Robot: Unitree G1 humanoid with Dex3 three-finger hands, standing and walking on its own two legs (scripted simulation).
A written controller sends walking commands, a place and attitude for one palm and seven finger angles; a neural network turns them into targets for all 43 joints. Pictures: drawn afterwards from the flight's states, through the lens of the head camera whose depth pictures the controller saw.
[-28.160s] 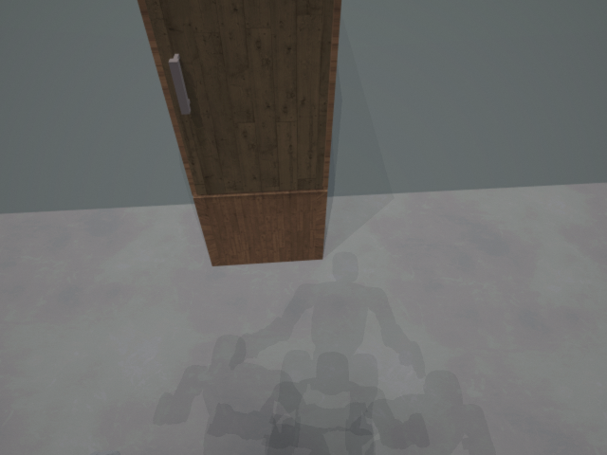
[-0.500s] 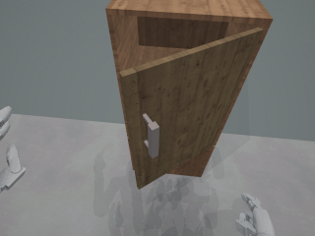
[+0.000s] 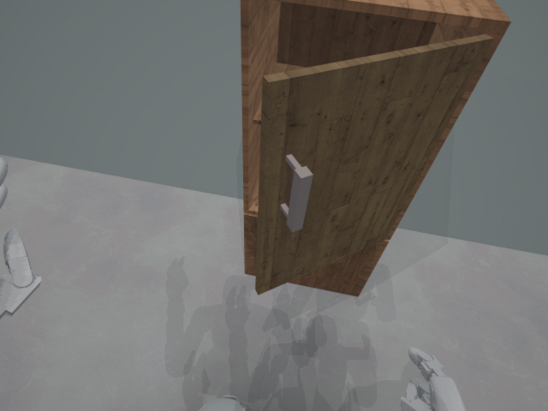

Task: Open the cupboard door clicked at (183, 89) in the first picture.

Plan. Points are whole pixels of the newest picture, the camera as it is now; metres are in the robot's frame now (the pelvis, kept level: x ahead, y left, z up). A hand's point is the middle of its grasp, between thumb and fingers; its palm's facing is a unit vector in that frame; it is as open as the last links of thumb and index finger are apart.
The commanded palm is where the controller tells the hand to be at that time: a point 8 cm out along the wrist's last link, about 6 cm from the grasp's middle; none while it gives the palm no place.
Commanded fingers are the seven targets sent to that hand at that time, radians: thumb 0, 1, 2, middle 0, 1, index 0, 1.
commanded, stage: step back with the hand held close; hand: left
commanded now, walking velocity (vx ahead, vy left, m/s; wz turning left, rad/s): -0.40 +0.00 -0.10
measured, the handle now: (293, 193) +0.45 +0.00 +0.06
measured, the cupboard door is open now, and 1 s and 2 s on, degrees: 38 38 38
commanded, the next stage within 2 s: stop stepping back and stand still in 0.18 s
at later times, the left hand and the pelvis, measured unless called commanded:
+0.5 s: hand (0, 407) +0.10 +0.22 +0.18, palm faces +0.23 -0.82 -0.52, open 7.4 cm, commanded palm +0.04 +0.28 +0.19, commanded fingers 0.00 0.90 0.90 -0.20 -0.30 -0.20 -0.30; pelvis -0.13 +0.00 +0.00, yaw -7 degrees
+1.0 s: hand out of the picture +0.03 +0.23 +0.19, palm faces +0.38 -0.81 -0.44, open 7.4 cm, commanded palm -0.01 +0.26 +0.19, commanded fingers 0.00 0.90 0.90 -0.20 -0.30 -0.20 -0.30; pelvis -0.19 -0.01 +0.02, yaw -8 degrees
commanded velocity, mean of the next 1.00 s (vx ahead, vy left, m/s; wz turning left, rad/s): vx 0.00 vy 0.02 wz -0.02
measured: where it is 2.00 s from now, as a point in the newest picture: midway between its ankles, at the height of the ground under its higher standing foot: outside the picture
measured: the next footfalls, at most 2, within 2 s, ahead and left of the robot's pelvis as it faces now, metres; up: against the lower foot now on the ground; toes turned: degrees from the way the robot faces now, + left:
right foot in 0.44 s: -0.25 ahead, -0.10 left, +0.00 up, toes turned -7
left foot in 0.58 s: +0.01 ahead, +0.08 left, +0.00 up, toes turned -6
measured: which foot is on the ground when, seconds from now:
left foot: down 0.00-0.42, up 0.44-0.56, down 0.58-0.80, up 0.82-1.00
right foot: down 0.00-0.06, up 0.08-0.42, down 0.44-0.62, up 0.64-0.78, down 0.80-1.00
